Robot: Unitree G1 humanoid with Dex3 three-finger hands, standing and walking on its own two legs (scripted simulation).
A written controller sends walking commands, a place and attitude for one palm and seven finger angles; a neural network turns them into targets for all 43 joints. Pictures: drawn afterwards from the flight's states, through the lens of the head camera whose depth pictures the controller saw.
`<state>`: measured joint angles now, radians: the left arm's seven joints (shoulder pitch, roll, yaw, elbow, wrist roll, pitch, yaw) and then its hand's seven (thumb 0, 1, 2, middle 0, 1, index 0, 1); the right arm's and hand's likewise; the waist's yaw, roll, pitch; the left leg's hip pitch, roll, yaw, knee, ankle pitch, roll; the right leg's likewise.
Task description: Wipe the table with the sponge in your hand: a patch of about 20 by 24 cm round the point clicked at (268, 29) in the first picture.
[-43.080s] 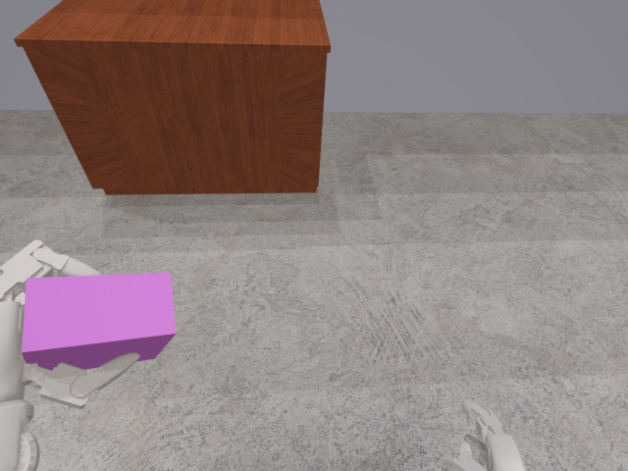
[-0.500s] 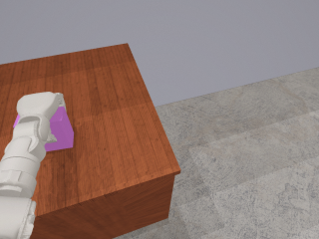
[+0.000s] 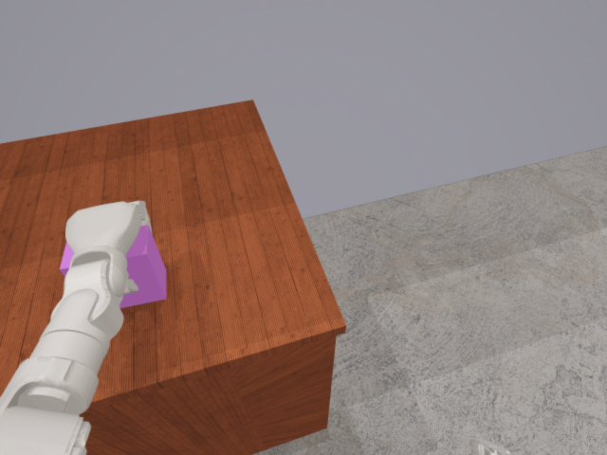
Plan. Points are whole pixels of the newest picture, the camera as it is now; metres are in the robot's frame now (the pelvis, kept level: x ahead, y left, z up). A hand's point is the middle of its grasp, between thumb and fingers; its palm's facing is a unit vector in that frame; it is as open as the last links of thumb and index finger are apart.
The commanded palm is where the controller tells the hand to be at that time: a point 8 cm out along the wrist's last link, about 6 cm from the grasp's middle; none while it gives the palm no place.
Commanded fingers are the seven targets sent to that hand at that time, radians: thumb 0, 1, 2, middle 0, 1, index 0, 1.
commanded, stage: wipe back along the first lane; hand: left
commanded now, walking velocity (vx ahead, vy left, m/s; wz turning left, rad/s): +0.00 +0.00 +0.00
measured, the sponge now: (123, 277) +0.36 +0.31 +0.01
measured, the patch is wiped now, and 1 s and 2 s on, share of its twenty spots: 0.90 0.95 0.95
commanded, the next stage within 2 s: lift the sponge slowly off the table in 0.92 s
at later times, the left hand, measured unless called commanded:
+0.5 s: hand (123, 281) +0.32 +0.27 +0.06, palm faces -0.02 -0.06 -1.00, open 10.2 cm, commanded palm +0.28 +0.27 +0.10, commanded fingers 0.00 0.10 1.30 -1.20 -1.60 -1.20 -1.60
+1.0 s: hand (120, 317) +0.27 +0.25 +0.06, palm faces +0.00 -0.07 -1.00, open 10.2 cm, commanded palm +0.23 +0.25 +0.10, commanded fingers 0.00 0.10 1.30 -1.20 -1.60 -1.20 -1.60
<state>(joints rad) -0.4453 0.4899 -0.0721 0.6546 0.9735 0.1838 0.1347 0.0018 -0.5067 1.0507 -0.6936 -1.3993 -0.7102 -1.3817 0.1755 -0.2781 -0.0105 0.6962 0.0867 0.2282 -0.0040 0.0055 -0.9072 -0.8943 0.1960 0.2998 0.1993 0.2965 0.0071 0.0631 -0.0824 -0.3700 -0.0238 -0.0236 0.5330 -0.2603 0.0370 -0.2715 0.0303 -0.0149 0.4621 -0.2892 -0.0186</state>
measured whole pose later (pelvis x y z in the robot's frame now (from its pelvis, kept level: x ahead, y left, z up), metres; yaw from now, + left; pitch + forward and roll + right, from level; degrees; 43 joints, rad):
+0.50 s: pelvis +0.01 -0.01 +0.00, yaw +0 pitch +3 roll -1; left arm -0.18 0.45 -0.08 0.33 0.94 0.26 0.12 0.00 -0.50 1.05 -0.68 -1.41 -0.70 -1.39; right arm 0.11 -0.28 0.00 0.66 0.09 0.20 0.00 0.01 -0.91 -0.89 0.19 0.30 0.20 0.30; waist 0.04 0.08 -0.07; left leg -0.29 -0.02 -0.02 0.51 -0.27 0.02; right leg -0.20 0.04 -0.01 0.45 -0.30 -0.03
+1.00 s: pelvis +0.00 -0.01 +0.00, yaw -1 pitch +1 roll +0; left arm 0.06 0.44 -0.10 0.05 0.94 0.32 0.12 0.00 -0.50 1.05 -0.69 -1.41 -0.70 -1.39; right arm 0.07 -0.28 0.00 0.64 0.08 0.17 0.00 0.01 -0.91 -0.89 0.19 0.30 0.20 0.30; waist 0.06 0.09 -0.05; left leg -0.24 -0.02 -0.01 0.50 -0.27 0.02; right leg -0.16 0.04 0.00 0.46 -0.30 -0.03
